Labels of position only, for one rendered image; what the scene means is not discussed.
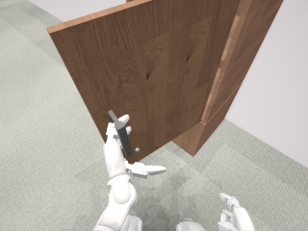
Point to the robot right thigh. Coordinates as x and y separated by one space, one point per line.
189 226

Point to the robot left hand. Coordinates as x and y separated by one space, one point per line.
114 159

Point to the robot thigh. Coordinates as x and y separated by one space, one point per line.
189 226
135 224

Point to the left robot forearm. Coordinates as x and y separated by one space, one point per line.
123 199

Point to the handle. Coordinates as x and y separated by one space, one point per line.
122 134

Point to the robot left thigh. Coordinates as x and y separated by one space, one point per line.
135 224

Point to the robot right hand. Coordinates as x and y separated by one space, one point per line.
238 220

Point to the cupboard door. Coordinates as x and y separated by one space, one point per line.
153 60

